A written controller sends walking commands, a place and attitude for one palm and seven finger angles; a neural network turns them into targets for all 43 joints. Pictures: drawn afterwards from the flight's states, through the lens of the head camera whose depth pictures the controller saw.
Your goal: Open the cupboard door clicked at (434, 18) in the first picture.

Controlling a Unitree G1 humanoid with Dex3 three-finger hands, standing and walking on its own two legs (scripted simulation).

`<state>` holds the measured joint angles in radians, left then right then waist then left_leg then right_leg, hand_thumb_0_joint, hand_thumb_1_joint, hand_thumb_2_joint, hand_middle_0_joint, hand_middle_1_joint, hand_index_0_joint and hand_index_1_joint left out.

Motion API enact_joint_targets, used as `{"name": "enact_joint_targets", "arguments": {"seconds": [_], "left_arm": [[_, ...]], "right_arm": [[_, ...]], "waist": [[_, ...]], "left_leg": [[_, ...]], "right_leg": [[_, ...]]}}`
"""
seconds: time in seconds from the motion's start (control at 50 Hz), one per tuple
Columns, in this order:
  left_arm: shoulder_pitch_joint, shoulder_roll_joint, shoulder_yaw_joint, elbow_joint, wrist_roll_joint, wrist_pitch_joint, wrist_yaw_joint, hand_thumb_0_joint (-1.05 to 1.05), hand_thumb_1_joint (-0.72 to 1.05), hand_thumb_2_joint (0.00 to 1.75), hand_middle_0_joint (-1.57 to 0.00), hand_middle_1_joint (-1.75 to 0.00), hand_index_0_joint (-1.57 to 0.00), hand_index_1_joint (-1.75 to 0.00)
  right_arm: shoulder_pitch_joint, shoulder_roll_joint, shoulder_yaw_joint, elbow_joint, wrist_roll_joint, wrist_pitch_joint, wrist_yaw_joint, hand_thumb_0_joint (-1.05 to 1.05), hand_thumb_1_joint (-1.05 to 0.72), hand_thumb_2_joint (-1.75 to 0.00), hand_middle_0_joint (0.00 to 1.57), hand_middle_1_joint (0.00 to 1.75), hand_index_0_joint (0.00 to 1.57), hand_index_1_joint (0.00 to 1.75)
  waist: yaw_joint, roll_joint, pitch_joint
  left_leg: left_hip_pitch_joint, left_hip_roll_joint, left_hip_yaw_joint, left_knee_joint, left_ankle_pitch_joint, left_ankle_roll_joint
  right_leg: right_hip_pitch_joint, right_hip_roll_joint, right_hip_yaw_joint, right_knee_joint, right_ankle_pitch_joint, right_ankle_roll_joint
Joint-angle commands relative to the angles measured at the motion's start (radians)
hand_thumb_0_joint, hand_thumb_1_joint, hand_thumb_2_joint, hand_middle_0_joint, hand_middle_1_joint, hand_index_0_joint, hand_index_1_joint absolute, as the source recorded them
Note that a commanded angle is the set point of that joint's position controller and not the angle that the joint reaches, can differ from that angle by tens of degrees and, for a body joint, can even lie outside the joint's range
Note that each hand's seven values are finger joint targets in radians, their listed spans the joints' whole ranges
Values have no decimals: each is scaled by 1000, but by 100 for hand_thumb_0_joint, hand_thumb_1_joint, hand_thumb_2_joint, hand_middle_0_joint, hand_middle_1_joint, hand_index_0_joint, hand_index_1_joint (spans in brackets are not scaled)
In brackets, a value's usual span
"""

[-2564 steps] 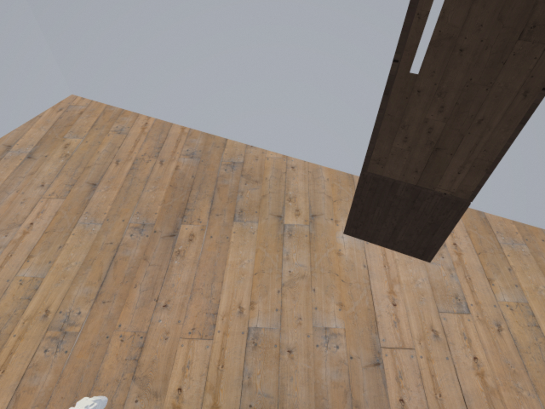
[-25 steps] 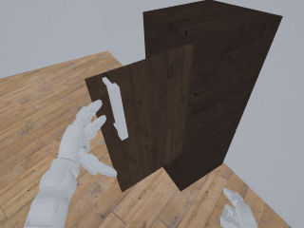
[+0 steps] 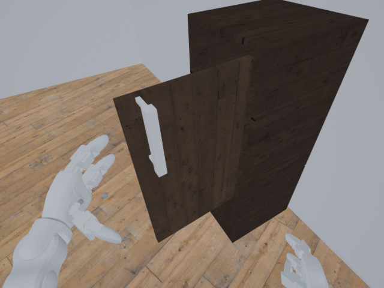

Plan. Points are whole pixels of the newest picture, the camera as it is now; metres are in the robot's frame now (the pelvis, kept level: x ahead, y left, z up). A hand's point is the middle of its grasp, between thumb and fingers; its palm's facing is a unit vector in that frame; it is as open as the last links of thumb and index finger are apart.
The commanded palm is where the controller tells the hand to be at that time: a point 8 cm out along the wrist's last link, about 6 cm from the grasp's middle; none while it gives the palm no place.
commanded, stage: draw the hand back to the body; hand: left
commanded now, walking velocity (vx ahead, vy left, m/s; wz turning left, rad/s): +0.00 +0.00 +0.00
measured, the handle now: (151, 138) +0.37 +0.13 +0.16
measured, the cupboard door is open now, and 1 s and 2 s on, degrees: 93 93 93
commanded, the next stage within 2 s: step back with the hand held close in 1.56 s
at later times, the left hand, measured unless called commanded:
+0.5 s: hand (82, 204) +0.20 +0.21 +0.15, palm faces +0.01 -1.00 -0.09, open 16.1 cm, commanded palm +0.17 +0.26 +0.16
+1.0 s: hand (55, 197) +0.21 +0.26 +0.15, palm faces +0.40 -0.84 -0.37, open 11.3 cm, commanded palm +0.17 +0.31 +0.17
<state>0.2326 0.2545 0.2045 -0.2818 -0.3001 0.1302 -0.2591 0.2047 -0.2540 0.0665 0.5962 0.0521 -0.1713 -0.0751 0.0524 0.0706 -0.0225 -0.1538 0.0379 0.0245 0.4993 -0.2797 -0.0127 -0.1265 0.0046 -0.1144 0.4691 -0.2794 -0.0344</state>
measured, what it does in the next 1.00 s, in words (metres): stands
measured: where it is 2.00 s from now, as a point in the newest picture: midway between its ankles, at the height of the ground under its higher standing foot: outside the picture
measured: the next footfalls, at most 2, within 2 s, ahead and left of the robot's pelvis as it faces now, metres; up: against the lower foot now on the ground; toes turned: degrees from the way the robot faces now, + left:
none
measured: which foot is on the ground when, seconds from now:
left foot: down 0.00-1.00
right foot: down 0.00-1.00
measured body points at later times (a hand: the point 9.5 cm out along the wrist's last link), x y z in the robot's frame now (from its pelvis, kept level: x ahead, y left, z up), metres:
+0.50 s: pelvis -0.01 +0.01 +0.00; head -0.05 -0.01 +0.45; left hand +0.20 +0.26 +0.16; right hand +0.19 -0.20 -0.06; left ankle +0.00 +0.13 -0.74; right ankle -0.01 -0.09 -0.74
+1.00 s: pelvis +0.01 +0.02 +0.01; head +0.00 +0.00 +0.46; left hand +0.19 +0.31 +0.17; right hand +0.19 -0.20 -0.09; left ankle +0.00 +0.13 -0.74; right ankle -0.01 -0.09 -0.74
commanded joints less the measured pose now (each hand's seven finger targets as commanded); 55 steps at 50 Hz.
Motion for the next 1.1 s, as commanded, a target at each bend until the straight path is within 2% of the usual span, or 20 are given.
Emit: {"name": "enact_joint_targets", "arguments": {"seconds": [0.0,0.06,0.12,0.18,0.2,0.26,0.36,0.44,0.46,0.48,0.5,0.54,0.6,0.64,0.7,0.78,0.88,0.92,1.02,1.08], "left_arm": [[-180,160,81,-218,-3,-63,8,0,-50,30,-15,-30,-15,-30],[-160,174,122,-224,-5,-64,19,0,-50,30,-15,-30,-15,-30],[-184,160,100,-272,-5,-73,18,0,-50,30,-15,-30,-15,-30],[-160,143,82,-261,-11,-66,9,0,-50,30,-15,-30,-15,-30],[-159,145,76,-236,-12,-62,5,0,-50,30,-15,-30,-15,-30],[-148,165,106,-229,-12,-49,-4,0,-50,30,-15,-30,-15,-30],[-121,188,140,-263,-20,-52,-10,0,-50,30,-15,-30,-15,-30],[-106,202,166,-254,-33,-55,-22,0,-36,36,-16,-30,-16,-30],[-116,204,166,-257,-34,-55,-26,0,-32,37,-16,-30,-16,-30],[-130,265,155,-385,125,-152,153,0,-29,39,-16,-30,-16,-30],[-43,214,128,-311,146,-173,229,0,-26,40,-16,-30,-16,-30],[45,156,77,-308,186,-209,298,0,-18,43,-16,-30,-16,-30],[34,194,90,-323,226,-254,355,0,-8,48,-16,-30,-16,-30],[32,194,96,-317,238,-275,375,0,-1,51,-17,-30,-17,-30],[30,221,123,-290,249,-293,390,0,9,55,-17,-30,-17,-30],[69,219,142,-297,251,-307,396,0,23,62,-18,-30,-18,-30],[116,225,164,-287,248,-306,396,0,41,69,-18,-30,-18,-30],[123,222,170,-262,246,-301,395,0,48,72,-19,-30,-19,-30],[125,247,209,-275,245,-301,396,0,65,80,-19,-30,-19,-30],[122,253,225,-262,243,-296,395,0,76,84,-19,-30,-19,-30]], "right_arm": [[-157,-94,-43,-173,-6,-73,-8,0,-90,-90,20,30,20,30],[-163,-86,-41,-177,-5,-69,-9,0,-90,-90,20,30,20,30],[-170,-85,-38,-181,-3,-72,-6,0,-90,-90,20,30,20,30],[-163,-87,-36,-180,0,-80,-7,0,-90,-90,20,30,20,30],[-164,-93,-37,-174,0,-83,-8,0,-90,-90,20,30,20,30],[-165,-94,-37,-173,1,-84,-11,0,-90,-90,20,30,20,30],[-166,-95,-38,-175,1,-94,-11,0,-90,-90,20,30,20,30],[-166,-100,-40,-168,2,-99,-10,0,-90,-90,20,30,20,30],[-166,-101,-39,-166,3,-100,-10,0,-90,-90,20,30,20,30],[-178,-74,-43,-168,-31,-97,-12,0,-90,-90,20,30,20,30],[-166,-75,-44,-145,-42,-97,-14,0,-90,-90,20,30,20,30],[-153,-73,-52,-136,-48,-72,-6,0,-90,-90,20,30,20,30],[-145,-81,-63,-119,-56,-49,-2,0,-90,-90,20,30,20,30],[-147,-76,-68,-114,-59,-40,-5,0,-90,-90,20,30,20,30],[-157,-77,-74,-102,-60,-24,-9,0,-90,-90,20,30,20,30],[-158,-74,-80,-97,-61,-9,-6,0,-90,-90,20,30,20,30],[-157,-77,-85,-101,-61,7,1,0,-90,-90,20,30,20,30],[-157,-76,-84,-102,-60,16,3,0,-90,-90,20,30,20,30],[-148,-76,-89,-104,-60,27,3,0,-90,-90,20,30,20,30],[-144,-77,-92,-106,-58,35,5,0,-90,-90,20,30,20,30]], "waist": [[-5,-56,-86],[4,-68,-91],[-1,-12,-110],[-4,-24,-78],[-10,-55,-57],[-3,-38,-57],[2,-31,-79],[0,-39,-75],[-1,-17,-69],[19,-16,21],[4,-63,78],[0,-39,41],[-2,-4,-11],[-4,-7,-27],[-2,-52,-20],[8,-9,-57],[14,-27,-52],[13,-42,-12],[18,3,-40],[17,-29,-34]], "left_leg": [[31,-42,-27,-51,188,45],[20,-42,-28,-64,186,42],[37,-41,-27,-68,196,39],[32,-40,-33,-76,174,37],[23,-37,-34,-72,159,41],[17,-39,-39,-84,137,39],[30,-39,-39,-82,164,38],[26,-38,-41,-83,161,38],[26,-40,-42,-84,158,37],[-17,-39,-41,-100,118,35],[-24,-34,-32,-103,69,30],[13,-25,-25,-122,76,33],[45,-25,-19,-139,90,34],[63,-23,-16,-145,114,37],[78,-20,-18,-148,151,40],[100,-19,-17,-147,243,37],[100,-14,-19,-143,303,33],[84,-12,-21,-151,300,30],[98,-10,-16,-143,351,28],[100,-8,-14,-137,367,28]], "right_leg": [[-38,-2,62,-86,210,28],[-22,-3,56,-84,195,26],[-13,-3,52,-82,207,22],[-33,5,40,-86,183,22],[-44,5,47,-97,162,24],[-46,5,43,-101,126,23],[-30,5,41,-97,157,22],[-31,7,41,-101,153,24],[-34,8,41,-102,150,22],[-49,1,72,-152,94,21],[-85,-11,80,-188,30,19],[-51,-17,79,-186,31,17],[-3,-19,84,-187,45,14],[13,-23,85,-188,69,15],[26,-21,85,-196,100,15],[69,-22,79,-167,205,12],[82,-17,77,-155,262,12],[73,-15,74,-158,257,12],[89,-15,78,-148,300,10],[84,-13,80,-151,316,12]]}}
